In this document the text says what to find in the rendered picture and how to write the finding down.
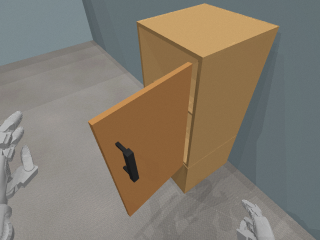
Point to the robot left forearm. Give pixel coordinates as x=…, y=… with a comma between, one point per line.
x=7, y=231

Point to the handle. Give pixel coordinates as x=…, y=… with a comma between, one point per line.
x=130, y=167

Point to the robot right hand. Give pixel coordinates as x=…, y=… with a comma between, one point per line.
x=259, y=225

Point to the robot left hand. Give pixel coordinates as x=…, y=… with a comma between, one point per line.
x=9, y=138

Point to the cupboard door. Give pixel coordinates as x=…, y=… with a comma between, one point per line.
x=152, y=123

